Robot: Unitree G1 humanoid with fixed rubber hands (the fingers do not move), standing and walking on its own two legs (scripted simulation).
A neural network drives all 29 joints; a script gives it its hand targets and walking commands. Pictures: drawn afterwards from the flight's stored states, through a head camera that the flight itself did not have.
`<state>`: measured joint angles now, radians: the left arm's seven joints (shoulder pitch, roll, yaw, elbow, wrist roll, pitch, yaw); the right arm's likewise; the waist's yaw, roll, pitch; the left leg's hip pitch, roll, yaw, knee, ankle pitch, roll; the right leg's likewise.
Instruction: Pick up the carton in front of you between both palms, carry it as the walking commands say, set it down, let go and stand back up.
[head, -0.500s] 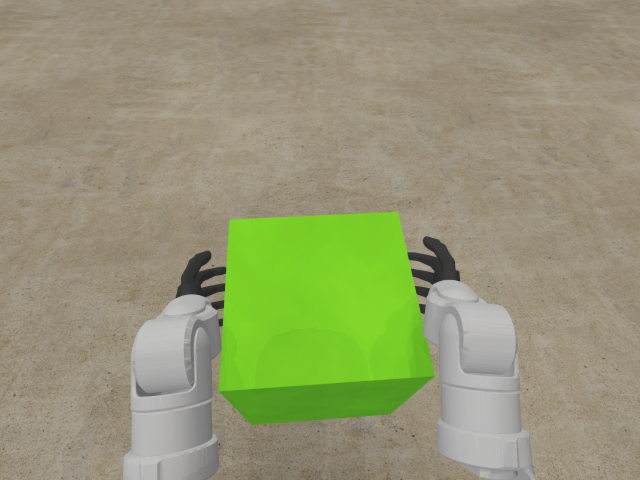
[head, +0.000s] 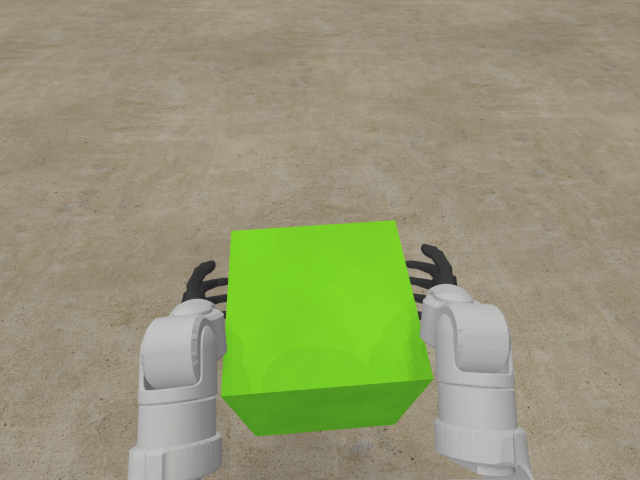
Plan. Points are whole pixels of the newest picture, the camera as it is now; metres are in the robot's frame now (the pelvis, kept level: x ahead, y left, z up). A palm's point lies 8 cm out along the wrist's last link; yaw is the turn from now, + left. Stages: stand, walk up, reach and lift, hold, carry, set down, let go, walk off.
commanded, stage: carry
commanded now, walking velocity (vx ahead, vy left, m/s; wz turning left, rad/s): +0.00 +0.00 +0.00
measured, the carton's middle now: (320, 336) +0.31 +0.00 -0.01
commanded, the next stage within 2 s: hold in 1.02 s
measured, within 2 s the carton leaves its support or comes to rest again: neither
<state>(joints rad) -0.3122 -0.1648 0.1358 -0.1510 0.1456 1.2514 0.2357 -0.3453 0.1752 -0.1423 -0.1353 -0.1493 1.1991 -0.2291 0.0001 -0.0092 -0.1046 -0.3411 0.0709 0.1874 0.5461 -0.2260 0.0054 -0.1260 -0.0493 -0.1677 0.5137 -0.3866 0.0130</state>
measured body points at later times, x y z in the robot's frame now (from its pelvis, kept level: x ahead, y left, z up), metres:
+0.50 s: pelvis -0.05 +0.00 -0.01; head -0.08 +0.01 +0.44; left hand +0.25 +0.15 +0.03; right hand +0.25 -0.15 +0.04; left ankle +0.00 +0.12 -0.74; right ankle -0.12 -0.08 -0.74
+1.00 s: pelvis -0.08 +0.00 -0.01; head -0.10 +0.01 +0.44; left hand +0.23 +0.15 +0.03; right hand +0.23 -0.15 +0.03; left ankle +0.00 +0.12 -0.74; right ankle -0.12 -0.08 -0.74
